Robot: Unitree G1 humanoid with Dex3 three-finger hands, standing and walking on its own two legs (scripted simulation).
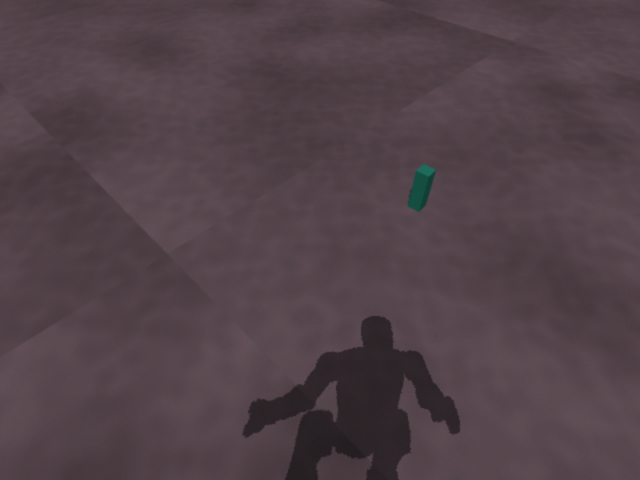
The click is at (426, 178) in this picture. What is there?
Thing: carton on end
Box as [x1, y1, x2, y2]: [408, 164, 435, 211]
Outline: 424,164 416,170 408,202 408,206 417,211 419,211 425,205 435,171 434,169
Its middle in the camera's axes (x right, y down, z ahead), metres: +0.46 -0.23 +1.75
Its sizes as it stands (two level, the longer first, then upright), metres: 0.063 0.062 0.213
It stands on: the floor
